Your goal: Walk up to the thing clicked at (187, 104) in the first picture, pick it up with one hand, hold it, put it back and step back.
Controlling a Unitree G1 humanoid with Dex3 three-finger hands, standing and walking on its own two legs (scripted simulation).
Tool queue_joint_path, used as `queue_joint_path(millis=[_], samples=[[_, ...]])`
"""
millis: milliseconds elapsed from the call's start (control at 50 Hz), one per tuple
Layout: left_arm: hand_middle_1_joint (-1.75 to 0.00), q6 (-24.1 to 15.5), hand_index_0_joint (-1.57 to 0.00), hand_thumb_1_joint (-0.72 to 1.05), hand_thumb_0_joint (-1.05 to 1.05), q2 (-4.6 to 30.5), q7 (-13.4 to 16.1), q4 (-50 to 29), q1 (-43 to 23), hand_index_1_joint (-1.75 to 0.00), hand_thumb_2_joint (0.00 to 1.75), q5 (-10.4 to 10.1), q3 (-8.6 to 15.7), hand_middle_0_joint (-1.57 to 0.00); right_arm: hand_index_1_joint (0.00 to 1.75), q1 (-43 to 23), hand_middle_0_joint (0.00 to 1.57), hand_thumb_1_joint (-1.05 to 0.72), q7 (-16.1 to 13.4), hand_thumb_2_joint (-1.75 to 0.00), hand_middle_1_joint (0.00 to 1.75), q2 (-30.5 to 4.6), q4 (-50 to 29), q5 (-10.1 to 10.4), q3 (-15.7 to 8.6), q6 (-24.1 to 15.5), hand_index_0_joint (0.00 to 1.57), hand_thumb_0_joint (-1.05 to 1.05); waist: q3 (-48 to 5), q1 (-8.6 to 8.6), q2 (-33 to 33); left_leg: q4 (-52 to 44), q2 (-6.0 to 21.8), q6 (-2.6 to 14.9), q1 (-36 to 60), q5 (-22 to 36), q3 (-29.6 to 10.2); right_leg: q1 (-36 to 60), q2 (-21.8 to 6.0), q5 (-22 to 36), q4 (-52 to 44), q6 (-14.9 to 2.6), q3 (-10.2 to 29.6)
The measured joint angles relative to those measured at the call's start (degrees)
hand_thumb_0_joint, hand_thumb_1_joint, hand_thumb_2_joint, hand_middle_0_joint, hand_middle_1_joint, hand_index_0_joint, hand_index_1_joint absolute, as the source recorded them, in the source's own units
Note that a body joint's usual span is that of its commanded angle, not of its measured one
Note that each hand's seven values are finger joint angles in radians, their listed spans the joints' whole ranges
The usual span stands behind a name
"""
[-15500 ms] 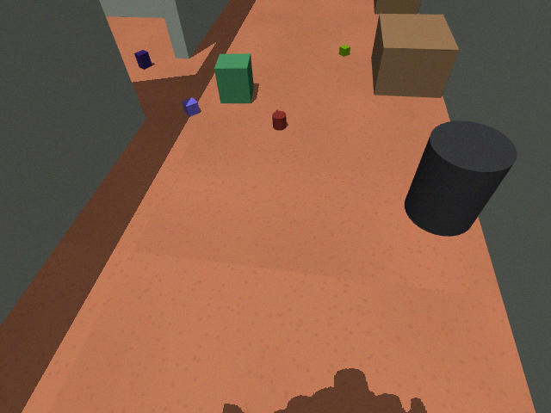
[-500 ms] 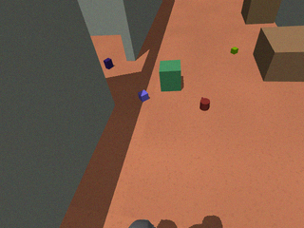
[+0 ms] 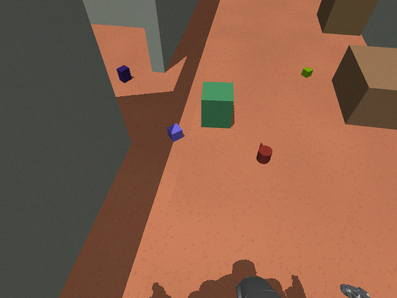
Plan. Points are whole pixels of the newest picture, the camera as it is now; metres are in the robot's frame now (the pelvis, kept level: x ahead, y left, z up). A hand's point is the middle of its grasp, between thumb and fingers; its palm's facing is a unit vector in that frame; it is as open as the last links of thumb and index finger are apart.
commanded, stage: walk up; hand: left
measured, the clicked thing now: (175, 132) +1.20 +0.17 -0.74
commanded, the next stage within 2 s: none
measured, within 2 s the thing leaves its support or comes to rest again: neither
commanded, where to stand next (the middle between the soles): +0.73 +0.01 m, yaw -2 degrees
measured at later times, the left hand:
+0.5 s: hand (118, 244) +0.26 +0.22 -0.12, palm faces +0.00 -0.91 -0.41, open 7.4 cm
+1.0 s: hand (113, 171) +0.49 +0.29 -0.15, palm faces -0.06 -0.94 -0.34, open 7.4 cm
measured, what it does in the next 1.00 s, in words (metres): walks ahead: right foot, then left foot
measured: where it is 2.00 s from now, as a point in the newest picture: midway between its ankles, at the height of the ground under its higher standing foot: (195, 206)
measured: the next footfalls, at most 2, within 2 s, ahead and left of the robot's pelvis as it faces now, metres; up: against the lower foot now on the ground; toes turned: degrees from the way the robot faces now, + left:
right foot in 0.20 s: +0.27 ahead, -0.16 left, +0.00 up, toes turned -5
left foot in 0.68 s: +0.46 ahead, +0.11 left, +0.00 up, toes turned +6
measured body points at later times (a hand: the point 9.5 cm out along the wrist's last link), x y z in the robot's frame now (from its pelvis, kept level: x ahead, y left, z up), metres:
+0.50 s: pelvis +0.23 -0.05 +0.00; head +0.25 -0.08 +0.45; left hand +0.26 +0.27 -0.09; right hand +0.31 -0.36 -0.13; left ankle +0.31 +0.11 -0.68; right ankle +0.23 -0.16 -0.74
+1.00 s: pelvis +0.43 +0.02 +0.00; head +0.45 +0.04 +0.45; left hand +0.49 +0.33 -0.13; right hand +0.49 -0.30 -0.10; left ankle +0.42 +0.10 -0.74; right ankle +0.50 -0.15 -0.68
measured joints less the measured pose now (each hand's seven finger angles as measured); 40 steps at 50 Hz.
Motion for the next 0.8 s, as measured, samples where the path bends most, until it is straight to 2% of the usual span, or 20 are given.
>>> queue_joint_path(millis=[60,100,180,200,220,240,300,340,440,540,600,660,700,720,740,800], samples=[[-0.30,-0.1,-0.20,0.90,0.00,1.1,-0.8,-1.1,-1.1,-0.30,0.90,0.7,0.6,-0.20,0.30,1.4,0.20,-0.90,0.3,-0.90,0.30,-0.7,0.1,-0.4,0.0,-0.2,0.20,0.01,0.2,0.05,-0.4,-1.3,0.0,-0.49,3.9,-2.2,0.9,-2.7,-2.5,3.8,-11.8,0.95,-2.1],[-0.30,-0.2,-0.20,0.90,0.00,1.4,-1.4,-1.0,-1.6,-0.30,0.90,1.1,1.0,-0.20,0.30,2.0,0.20,-0.90,0.6,-0.90,0.30,-1.4,-0.1,-0.5,-0.2,-0.3,0.20,0.01,0.6,-0.30,-0.3,-0.9,0.1,-1.27,5.8,-4.4,1.5,-2.9,-3.2,8.0,-19.0,0.92,-3.8],[-0.30,-0.3,-0.20,0.90,0.00,1.4,-1.8,0.1,-1.5,-0.30,0.90,1.5,1.7,-0.20,0.30,4.4,0.20,-0.90,0.7,-0.90,0.30,-3.0,-0.4,-0.2,-0.9,0.2,0.20,0.01,-0.5,-1.64,1.3,4.5,1.1,-2.83,7.6,-11.7,1.0,0.8,-2.0,12.5,-26.2,-0.12,-6.8],[-0.30,-0.7,-0.20,0.90,0.00,1.1,-1.7,0.4,-1.5,-0.30,0.90,1.6,2.0,-0.20,0.30,5.0,0.20,-0.90,0.6,-0.90,0.30,-3.5,-0.2,-0.2,-1.0,0.4,0.20,0.01,-0.9,-1.50,2.5,7.9,2.2,-2.47,7.1,-14.2,0.6,1.8,-1.0,10.5,-25.7,-0.22,-7.5],[-0.30,-1.0,-0.20,0.90,0.00,0.3,-1.4,0.4,-1.8,-0.30,0.90,1.8,2.2,-0.20,0.30,5.0,0.20,-0.90,0.4,-0.90,0.30,-3.9,0.4,-0.2,-1.3,0.8,0.20,0.01,-0.5,-1.22,4.3,13.6,3.8,-1.18,5.4,-15.5,-0.3,1.9,0.1,8.1,-23.4,-0.28,-8.5],[-0.30,-1.4,-0.20,0.90,0.00,-0.1,-1.1,0.0,-1.9,-0.30,0.90,1.9,2.2,-0.20,0.30,4.9,0.20,-0.90,0.2,-0.90,0.30,-3.9,0.8,-0.2,-1.3,1.4,0.20,0.01,-0.2,-0.91,5.1,20.7,3.6,-0.26,2.6,-15.0,-2.3,2.0,0.4,6.2,-21.4,-0.35,-9.2],[-0.30,-2.0,-0.20,0.90,0.00,-1.5,-0.5,-1.0,-1.2,-0.30,0.90,1.3,1.3,-0.20,0.30,4.3,0.20,-0.91,-0.1,-0.90,0.30,-3.6,1.9,0.0,-0.4,2.2,0.20,0.01,0.8,0.83,5.1,38.4,0.1,0.55,-6.3,-12.3,-4.8,5.3,-0.2,4.1,-22.1,-0.66,-9.1],[-0.30,-2.1,-0.20,0.90,0.00,-2.4,-0.1,-1.1,0.1,-0.30,0.90,1.0,0.7,-0.20,0.30,3.5,0.20,-0.91,0.1,-0.90,0.30,-3.6,2.1,0.4,0.0,2.3,0.20,0.01,0.8,1.63,5.5,42.0,-0.4,0.89,-11.7,-8.8,-5.2,8.7,-0.1,4.8,-26.1,-0.60,-9.1],[-0.30,-2.2,-0.20,0.90,0.00,-2.4,0.3,-0.3,4.1,-0.30,0.90,0.9,0.2,-0.21,0.30,2.1,0.20,-0.91,1.1,-0.90,0.30,-3.3,0.4,0.2,0.0,2.2,0.20,0.01,0.4,2.13,6.2,35.2,1.8,-0.07,-20.1,-0.9,-7.1,15.3,1.3,5.4,-33.7,-0.67,-9.4],[-0.30,-2.2,-0.20,0.90,0.00,-1.5,0.3,-0.5,6.4,-0.30,0.90,1.5,0.6,-0.21,0.30,1.5,0.20,-0.91,2.2,-0.90,0.30,-3.3,0.7,-0.9,-0.7,3.2,0.20,0.01,-0.3,2.36,6.1,22.0,3.8,-1.68,-22.5,2.7,-6.5,19.6,2.3,3.1,-36.4,-0.45,-10.6],[-0.30,-2.3,-0.21,0.90,0.00,-0.4,0.3,-0.9,6.9,-0.30,0.90,1.7,0.9,-0.21,0.30,0.9,0.20,-0.91,2.7,-0.90,0.30,-3.2,1.1,-1.3,-0.9,3.2,0.20,0.01,-0.2,2.83,5.3,14.1,4.7,-1.38,-21.0,4.3,-4.7,21.4,2.3,0.3,-35.4,0.48,-11.2],[-0.30,-2.2,-0.20,0.90,0.00,0.8,0.4,-0.9,7.4,-0.30,0.90,1.7,1.0,-0.21,0.30,0.1,0.20,-0.91,3.0,-0.90,0.30,-3.1,1.2,-1.4,-1.1,2.9,0.20,0.01,-0.7,3.15,4.2,9.8,4.5,-0.26,-18.2,4.6,-2.9,22.7,1.7,-3.6,-33.0,1.76,-11.5],[-0.30,-1.7,-0.20,0.90,0.00,1.7,0.6,-0.5,7.5,-0.30,0.90,1.8,1.0,-0.21,0.30,-0.7,0.20,-0.91,2.9,-0.90,0.30,-2.5,1.0,-1.5,-1.2,2.3,0.20,0.01,-0.9,2.98,2.1,9.1,3.1,-0.13,-16.3,6.1,-1.6,22.9,-0.1,-7.2,-29.5,2.40,-11.2],[-0.30,-1.3,-0.20,0.90,0.00,2.1,0.9,-0.1,7.3,-0.30,0.90,1.8,1.1,-0.21,0.30,-1.4,0.20,-0.91,2.8,-0.90,0.30,-2.1,0.7,-1.7,-1.1,1.7,0.20,0.01,-0.5,3.05,0.2,10.3,1.9,-0.09,-15.8,4.9,-0.3,21.7,-1.8,-8.5,-25.2,1.45,-10.2],[-0.30,-0.8,-0.20,0.90,0.00,1.9,1.1,0.2,6.9,-0.30,0.90,1.5,1.0,-0.21,0.30,-1.7,0.20,-0.91,2.5,-0.90,0.30,-2.0,-0.2,-1.9,-1.1,0.9,0.20,0.01,-0.1,2.87,-0.2,11.7,1.7,0.09,-15.6,3.2,0.4,19.1,-1.8,-9.2,-18.5,0.64,-8.3],[-0.30,0.1,-0.20,0.90,0.00,1.2,1.5,1.0,5.6,-0.30,0.90,1.2,-0.1,-0.20,0.30,-1.7,0.20,-0.91,1.7,-0.90,0.30,-1.6,-2.1,-0.6,-0.8,-0.2,0.20,0.01,0.3,1.31,0.8,11.7,2.3,0.76,-12.9,0.6,0.3,10.8,1.8,-9.7,-0.5,-1.09,-4.9]])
